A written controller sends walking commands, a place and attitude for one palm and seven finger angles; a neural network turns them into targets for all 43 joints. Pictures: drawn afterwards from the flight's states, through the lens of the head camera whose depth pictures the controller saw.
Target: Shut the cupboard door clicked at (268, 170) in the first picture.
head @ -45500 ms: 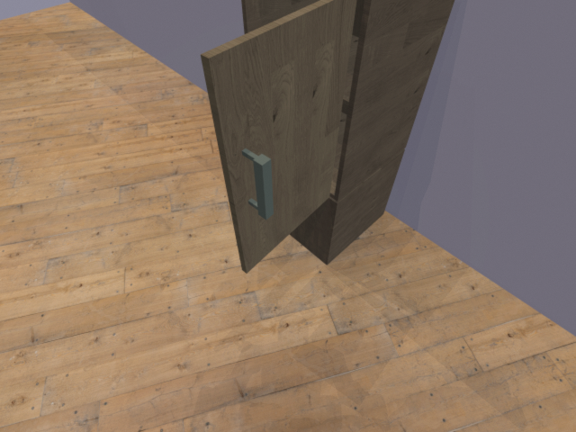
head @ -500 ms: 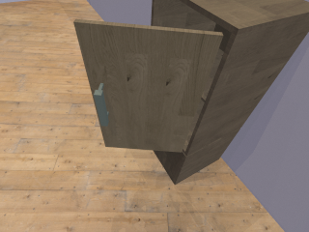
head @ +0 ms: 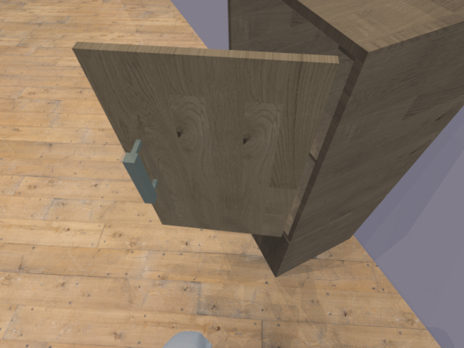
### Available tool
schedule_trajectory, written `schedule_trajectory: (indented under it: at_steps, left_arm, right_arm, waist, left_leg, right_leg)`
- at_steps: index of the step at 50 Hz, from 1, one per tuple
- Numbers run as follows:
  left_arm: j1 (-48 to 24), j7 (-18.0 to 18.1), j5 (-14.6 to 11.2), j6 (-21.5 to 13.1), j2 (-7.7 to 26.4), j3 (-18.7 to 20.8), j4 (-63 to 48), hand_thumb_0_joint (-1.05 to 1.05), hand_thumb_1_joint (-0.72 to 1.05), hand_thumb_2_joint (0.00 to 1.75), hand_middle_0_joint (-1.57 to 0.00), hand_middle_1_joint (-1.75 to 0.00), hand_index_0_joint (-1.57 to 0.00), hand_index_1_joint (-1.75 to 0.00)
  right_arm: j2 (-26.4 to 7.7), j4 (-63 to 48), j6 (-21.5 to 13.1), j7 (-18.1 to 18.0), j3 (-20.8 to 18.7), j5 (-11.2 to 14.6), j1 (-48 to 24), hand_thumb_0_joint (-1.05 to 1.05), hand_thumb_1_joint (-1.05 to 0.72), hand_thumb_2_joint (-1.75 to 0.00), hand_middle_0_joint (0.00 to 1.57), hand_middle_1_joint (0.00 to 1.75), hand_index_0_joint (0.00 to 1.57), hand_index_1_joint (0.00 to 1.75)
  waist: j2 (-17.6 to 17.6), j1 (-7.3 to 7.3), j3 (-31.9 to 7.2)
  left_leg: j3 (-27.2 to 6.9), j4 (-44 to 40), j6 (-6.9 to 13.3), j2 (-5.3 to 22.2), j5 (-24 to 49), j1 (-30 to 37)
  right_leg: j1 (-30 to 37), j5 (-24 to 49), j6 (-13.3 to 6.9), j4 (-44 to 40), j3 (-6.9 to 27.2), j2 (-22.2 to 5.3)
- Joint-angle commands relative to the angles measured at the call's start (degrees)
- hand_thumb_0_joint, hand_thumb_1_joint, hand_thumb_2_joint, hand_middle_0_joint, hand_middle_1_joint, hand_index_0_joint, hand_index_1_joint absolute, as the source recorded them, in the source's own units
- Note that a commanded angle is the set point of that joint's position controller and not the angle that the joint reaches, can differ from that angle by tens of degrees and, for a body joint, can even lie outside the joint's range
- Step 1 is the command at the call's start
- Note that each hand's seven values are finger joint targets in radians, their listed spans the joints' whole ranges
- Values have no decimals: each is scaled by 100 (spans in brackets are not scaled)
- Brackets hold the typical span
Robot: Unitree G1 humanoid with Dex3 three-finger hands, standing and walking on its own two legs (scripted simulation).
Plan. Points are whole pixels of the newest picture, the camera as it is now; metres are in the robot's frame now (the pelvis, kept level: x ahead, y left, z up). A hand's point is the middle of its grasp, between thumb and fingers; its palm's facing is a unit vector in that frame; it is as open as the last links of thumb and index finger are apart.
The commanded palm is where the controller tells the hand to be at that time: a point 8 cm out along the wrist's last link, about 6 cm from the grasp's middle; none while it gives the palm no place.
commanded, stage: come to a stop and stand still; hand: left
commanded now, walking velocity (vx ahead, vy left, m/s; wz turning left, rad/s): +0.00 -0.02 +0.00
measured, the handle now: (144, 172) +0.44 +0.23 -0.02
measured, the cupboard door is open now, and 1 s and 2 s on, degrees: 58 58 58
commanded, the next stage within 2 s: look again from close up in 1.12 s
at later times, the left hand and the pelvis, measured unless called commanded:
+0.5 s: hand out of the picture -0.02 +0.19 -0.18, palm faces -0.03 -0.98 -0.19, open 7.4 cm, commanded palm none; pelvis -0.03 +0.02 +0.00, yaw -2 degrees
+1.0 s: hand out of the picture +0.03 +0.18 -0.17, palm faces -0.05 -0.97 -0.23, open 7.4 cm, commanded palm none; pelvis +0.00 +0.00 +0.00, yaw -3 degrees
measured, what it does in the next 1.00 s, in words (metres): steps on the spot: left foot, then right foot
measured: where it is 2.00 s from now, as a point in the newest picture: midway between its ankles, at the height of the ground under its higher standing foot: outside the picture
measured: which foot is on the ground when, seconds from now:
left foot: up 0.00-0.10, down 0.12-1.00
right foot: down 0.00-0.12, up 0.14-0.40, down 0.42-1.00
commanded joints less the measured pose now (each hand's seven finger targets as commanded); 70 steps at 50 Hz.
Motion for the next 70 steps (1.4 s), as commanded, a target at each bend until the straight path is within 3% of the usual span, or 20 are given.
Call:
schedule_trajectory:
  at_steps: [1,4,5,6,7,9,10,12,16,19,21,22,23,24,26,27,32,46,59,70]
  left_arm:
    - [226,59,60,70,1238,325,-362,0,90,90,-20,-30,-20,-30]
    - [119,1,-20,141,1071,267,-381,0,90,90,-20,-30,-20,-30]
    - [289,-27,-49,196,765,177,-418,0,90,90,-20,-30,-20,-30]
    - [305,-30,-92,233,445,121,-503,0,90,90,-20,-30,-20,-30]
    - [227,-45,-64,250,562,115,-460,0,90,90,-20,-30,-20,-30]
    - [554,-107,-6,250,546,133,-127,0,90,90,-20,-30,-20,-30]
    - [665,-146,-1,210,541,114,-41,0,90,90,-20,-30,-20,-30]
    - [661,-166,-35,151,459,53,50,0,90,90,-20,-30,-20,-30]
    - [476,-166,-60,64,338,-60,89,0,90,90,-20,-30,-20,-30]
    - [947,-122,-74,-24,426,-75,359,0,90,90,-20,-30,-20,-30]
    - [967,-83,-85,-103,695,-84,446,0,90,90,-20,-30,-20,-30]
    - [1570,133,63,-134,706,-215,486,0,90,90,-20,-30,-20,-30]
    - [906,104,-2,-194,827,-195,291,0,90,90,-20,-30,-20,-30]
    - [808,79,-43,-224,717,-192,172,0,90,90,-20,-30,-20,-30]
    - [832,58,-34,-239,673,-191,124,0,90,90,-20,-30,-20,-30]
    - [885,38,-35,-226,672,-187,133,0,90,90,-20,-30,-20,-30]
    - [985,8,-73,-243,635,-241,221,0,90,90,-20,-30,-20,-30]
    - [1104,40,-95,-214,798,-216,328,0,90,90,-20,-30,-20,-30]
    - [1026,23,-77,-169,868,-188,383,0,90,90,-20,-30,-20,-30]
    - [1039,13,-62,-170,893,-173,421,0,90,90,-20,-30,-20,-30]
  right_arm:
    - [-118,-382,-55,45,-70,-4,479,0,-90,-90,20,30,20,30]
    - [-185,-235,-188,49,-48,-43,983,0,-90,-90,20,30,20,30]
    - [-496,-305,-248,42,-92,-83,912,0,-90,-90,20,30,20,30]
    - [-904,-488,-266,36,-123,-155,653,0,-90,-90,20,30,20,30]
    - [-895,-599,-261,24,-59,-193,246,0,-90,-90,20,30,20,30]
    - [-647,-557,-329,-30,40,-192,-190,0,-90,-90,20,30,20,30]
    - [-603,-549,-361,-51,62,-174,-178,0,-90,-90,20,30,20,30]
    - [-611,-433,-388,-54,67,-159,1,0,-90,-90,20,30,20,30]
    - [-648,-176,-389,-52,29,-163,430,0,-90,-90,20,30,20,30]
    - [-593,-33,-398,-42,44,-68,453,0,-90,-90,20,30,20,30]
    - [-273,8,-436,-10,146,-17,443,0,-90,-90,20,30,20,30]
    - [-602,-408,-493,12,125,-7,-34,0,-90,-90,20,30,20,30]
    - [-363,-368,-434,81,132,-30,444,0,-90,-90,20,30,20,30]
    - [-506,-340,-392,113,130,-73,536,0,-90,-90,20,30,20,30]
    - [-455,-342,-433,114,176,-103,670,0,-90,-90,20,30,20,30]
    - [-468,-359,-442,103,189,-99,666,0,-90,-90,20,30,20,30]
    - [-392,-305,-445,70,277,-79,721,0,-90,-90,20,30,20,30]
    - [-383,168,-492,5,337,-51,753,0,-90,-90,20,30,20,30]
    - [-511,208,-473,-33,294,-45,478,0,-90,-90,20,30,20,30]
    - [-552,228,-468,-47,273,-25,285,0,-90,-90,20,30,20,30]
  waist:
    - [-1093,-58,-1060]
    - [-637,-324,-1085]
    - [447,-283,-1028]
    - [1719,-271,-624]
    - [1437,-221,-381]
    - [1284,35,-365]
    - [1086,38,-447]
    - [859,-36,-581]
    - [659,-272,-648]
    - [466,-119,-852]
    - [28,-180,-720]
    - [230,83,-481]
    - [-154,-409,-830]
    - [-312,-355,-802]
    - [500,-362,-668]
    - [597,-317,-563]
    - [-174,-264,-316]
    - [-92,-128,-542]
    - [113,-119,-636]
    - [-55,-98,-545]
  left_leg:
    - [-99,-918,3,153,538,226]
    - [168,-2955,77,208,2055,1589]
    - [-668,-3478,308,921,1951,1756]
    - [-1974,-4194,891,2054,1609,664]
    - [-2247,-4469,1265,2209,759,-333]
    - [-1777,-4460,1119,1739,432,-55]
    - [-1630,-4315,1157,1689,867,235]
    - [-1310,-4164,1133,1628,1558,777]
    - [-1278,-3919,1137,1627,2306,1288]
    - [-919,-3386,745,1222,2394,1141]
    - [-365,-3087,360,721,2510,963]
    - [-223,-1984,309,675,2569,1191]
    - [-204,-2223,357,643,1645,941]
    - [-197,-2242,403,637,1435,859]
    - [-311,-2457,437,677,1854,970]
    - [-387,-2551,481,709,1862,861]
    - [-237,-2605,452,617,2024,925]
    - [-91,-2768,428,675,2836,1173]
    - [-74,-2871,429,759,3176,1538]
    - [-72,-2957,439,768,3174,1576]
  right_leg:
    - [711,3268,-943,-596,1054,-1297]
    - [-100,1002,-354,-130,788,-738]
    - [-641,-489,-40,489,498,-190]
    - [-765,-1746,242,1342,280,296]
    - [-292,-1747,172,1919,675,265]
    - [-414,-1250,99,2453,895,301]
    - [-512,-1190,101,2443,875,310]
    - [-513,-1166,159,2065,791,298]
    - [-102,-1307,158,684,553,359]
    - [800,-14,116,-943,619,297]
    - [886,866,-105,-1146,1133,-266]
    - [263,1844,-20,-1297,1529,-232]
    - [460,190,-230,-1063,1222,-123]
    - [292,-653,-293,-1017,1193,36]
    - [110,-543,-324,-748,1055,114]
    - [91,-591,-303,-647,998,199]
    - [14,-160,-272,-813,1151,102]
    - [677,1667,-166,-646,1057,51]
    - [687,1765,-120,-753,1073,57]
    - [732,1926,-83,-858,1039,46]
